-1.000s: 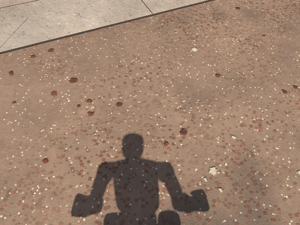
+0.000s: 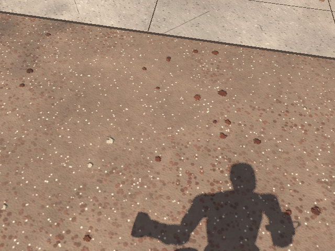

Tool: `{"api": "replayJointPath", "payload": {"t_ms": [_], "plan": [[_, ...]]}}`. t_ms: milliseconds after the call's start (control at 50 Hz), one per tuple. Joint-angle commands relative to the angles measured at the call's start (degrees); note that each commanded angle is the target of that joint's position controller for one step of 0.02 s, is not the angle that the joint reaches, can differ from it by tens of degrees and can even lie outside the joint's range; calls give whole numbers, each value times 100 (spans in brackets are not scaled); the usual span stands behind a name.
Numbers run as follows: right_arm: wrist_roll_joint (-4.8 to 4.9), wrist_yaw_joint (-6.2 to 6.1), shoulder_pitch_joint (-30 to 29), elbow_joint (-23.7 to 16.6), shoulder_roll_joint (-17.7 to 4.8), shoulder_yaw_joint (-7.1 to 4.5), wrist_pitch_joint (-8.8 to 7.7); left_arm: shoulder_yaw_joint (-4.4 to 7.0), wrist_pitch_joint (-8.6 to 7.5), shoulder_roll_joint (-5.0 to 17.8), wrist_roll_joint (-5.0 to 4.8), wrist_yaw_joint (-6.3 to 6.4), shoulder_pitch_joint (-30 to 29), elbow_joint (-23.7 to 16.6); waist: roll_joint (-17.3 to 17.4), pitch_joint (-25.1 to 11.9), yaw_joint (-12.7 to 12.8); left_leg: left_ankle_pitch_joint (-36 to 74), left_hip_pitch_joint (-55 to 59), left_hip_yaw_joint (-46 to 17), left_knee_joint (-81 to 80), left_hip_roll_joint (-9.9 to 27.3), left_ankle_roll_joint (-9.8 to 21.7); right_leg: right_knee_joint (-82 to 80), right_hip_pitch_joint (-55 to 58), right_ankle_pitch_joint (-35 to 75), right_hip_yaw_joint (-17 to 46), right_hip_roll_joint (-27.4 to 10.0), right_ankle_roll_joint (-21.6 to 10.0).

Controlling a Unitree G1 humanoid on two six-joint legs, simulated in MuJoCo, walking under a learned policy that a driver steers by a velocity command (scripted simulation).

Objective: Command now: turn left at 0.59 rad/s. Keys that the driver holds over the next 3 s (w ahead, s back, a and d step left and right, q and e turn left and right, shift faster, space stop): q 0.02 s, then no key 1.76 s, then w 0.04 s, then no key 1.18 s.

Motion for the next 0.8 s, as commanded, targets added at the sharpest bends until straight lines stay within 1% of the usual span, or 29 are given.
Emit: {"api": "replayJointPath", "payload": {"t_ms": [20, 80, 120, 140, 160, 180, 200, 220, 240, 260, 280, 300, 320, 340, 360, 380, 400, 420, 440, 460, 480, 500, 520, 540, 560, 600, 640, 720, 800], "plan": [[-6, -38, -97, -389, -1082, -325, -38, 87, -114, 428, -19, -32, -203, -420, 974, -718, -81, 964, 755, -1677, -550, 1347, 1001, -613, -50, -10, 118, 60, 1], [-27, 3, -184, -387, -1012, -291, -6, 83, -158, 459, -53, -98, -80, -382, 1035, -791, -109, 1108, 621, -1825, -418, 1353, 980, -1041, 421, -58, 43, 49, -70], [-14, 25, -213, -353, -949, -252, 17, 69, -195, 435, -61, -151, -30, -393, 1036, -823, -104, 1346, 641, -1964, -281, 1339, 942, -1452, 692, -20, -11, 44, -149], [7, 27, -281, -343, -908, -227, 29, 60, -218, 398, -58, -181, 63, -373, 1005, -832, -25, 1415, 611, -1974, -180, 1277, 873, -1877, 926, 206, -56, 42, -212], [41, 18, -365, -335, -842, -194, 40, 48, -247, 342, -38, -207, 218, -324, 962, -831, 107, 1352, 493, -1926, -66, 1153, 736, -2562, 1319, 735, -125, 38, -305], [46, 9, -244, -280, -724, -151, 30, 48, -267, 386, 29, -210, 286, -315, 796, -814, 139, 919, 269, -1825, 36, 971, 484, -3111, 1771, 1462, 8, -162, -433], [-63, 9, 13, -246, -493, -74, -6, 82, -270, 704, 144, -181, 322, -391, 20, -931, -22, -104, -112, -1327, 687, 556, 122, -3305, 2247, 2250, 822, -1041, -729], [-53, 0, 224, -268, -472, -84, -44, 83, -243, 921, 242, -176, 57, -379, -997, -641, -346, -1586, -610, -451, 1159, -201, -211, -3367, 1959, 2918, 1654, -1710, -1525], [-128, -35, 77, -251, -768, -156, -67, 12, -269, 634, 238, -176, -28, -426, -1109, -640, -122, -2297, -528, -282, 1915, -14, -498, -3534, 1602, 2661, 2055, -2098, -2087], [-67, -50, -28, -209, -991, -256, -57, -33, -289, 529, 192, -165, -100, -427, -937, -519, -42, -2277, -652, -259, 2524, 55, -627, -3546, 1613, 2427, 1909, -1957, -2097], [-40, -69, -23, -118, -938, -282, -24, -27, -292, 571, 128, -142, -131, -390, -798, -494, -40, -2167, -799, -255, 2856, 62, -730, -3493, 1709, 2227, 1661, -1740, -1949], [-46, -82, 10, -66, -841, -277, 19, -44, -302, 550, 47, -127, -179, -361, -747, -434, -38, -2013, -933, -300, 3024, 127, -826, -3411, 1811, 2241, 1487, -1630, -1836], [-36, -75, 58, -1, -676, -236, 45, -79, -300, 484, 15, -118, -192, -320, -673, -423, -50, -1896, -911, -288, 2989, 181, -891, -3315, 1858, 2491, 1294, -1523, -1765], [-27, -58, 92, 39, -500, -178, 50, -98, -274, 447, 11, -122, -182, -275, -655, -430, -62, -1815, -787, -117, 2691, 221, -932, -3259, 1873, 2668, 1045, -1349, -1699], [-27, -39, 71, 56, -337, -115, 38, -104, -238, 427, 15, -129, -195, -243, -729, -481, -47, -1725, -597, 98, 2221, 304, -952, -3177, 1921, 2807, 833, -1194, -1630], [-22, -24, -27, 60, -212, -60, 15, -106, -196, 423, 24, -131, -145, -212, -820, -538, 44, -1641, -375, 263, 1734, 347, -955, -3092, 1962, 2969, 712, -1098, -1603], [-2, -17, -99, 76, -183, -44, -3, -104, -155, 446, 34, -132, -20, -166, -881, -608, 141, -1466, -189, 369, 1285, 345, -947, -3022, 2043, 3120, 710, -1087, -1624], [24, -12, -39, 138, -222, -60, -10, -106, -122, 474, 20, -134, 42, -125, -889, -669, 135, -1100, 38, 458, 753, 320, -918, -2941, 2098, 3162, 724, -1075, -1620], [27, -6, 110, 240, -243, -72, -14, -122, -101, 469, -19, -140, 35, -94, -855, -683, 45, -462, 378, 565, -20, 277, -847, -2868, 2061, 3113, 691, -1027, -1552], [-11, -4, 164, 301, -312, -78, -15, -142, -115, 438, -47, -151, 170, -30, -762, -668, 31, 241, 763, 516, -645, 295, -742, -2874, 1937, 2956, 684, -975, -1396], [-70, -31, 135, 263, -542, -105, -11, -174, -183, 394, -9, -175, 335, 22, -498, -742, 101, 887, 1214, 170, -632, 561, -594, -2888, 1668, 2550, 679, -923, -1118], [-99, -78, 159, 233, -909, -172, 8, -195, -273, 379, 109, -238, 451, 16, 154, -848, 292, 1895, 1493, -117, -174, 941, -373, -2741, 1406, 2077, 386, -660, -864], [-111, -27, 132, 361, -792, -168, 7, -222, -306, 247, 98, -241, 413, 76, 650, -893, 295, 998, 996, -51, -48, 842, -131, -2807, 1697, 1291, -45, -311, -598], [-125, 28, 60, 316, -526, -107, -18, -219, -294, 363, 104, -227, 124, 104, 443, -684, 117, 489, 723, -73, -180, 760, -98, -2661, 1762, 1089, -128, -250, -445], [-165, 32, 60, 377, -401, -59, -50, -217, -270, 317, 85, -205, 20, 119, 388, -587, 109, 253, 564, -86, -271, 751, -147, -2625, 1756, 1091, -148, -248, -432], [-153, 28, 74, 445, -414, -41, -128, -227, -182, 281, 59, -150, 60, 189, 444, -317, 124, 246, 377, -56, -295, 682, -236, -2606, 1674, 1231, -129, -250, -454], [-146, 9, 185, 531, -376, -10, -183, -224, -151, 268, 55, -113, 139, 293, 471, -257, 135, 188, 284, -39, -293, 657, -265, -2606, 1702, 1240, -116, -258, -454], [-135, -15, 240, 650, -338, 29, -231, -213, -125, 268, 45, -70, 212, 530, 360, -159, 132, 36, 211, -41, -320, 626, -255, -2630, 1700, 1222, -110, -253, -388], [-123, -20, 305, 801, -306, 55, -267, -199, -114, 289, 36, -38, 278, 778, 241, -156, 124, 67, 247, -8, -317, 591, -239, -2662, 1717, 1277, -102, -254, -342]]}}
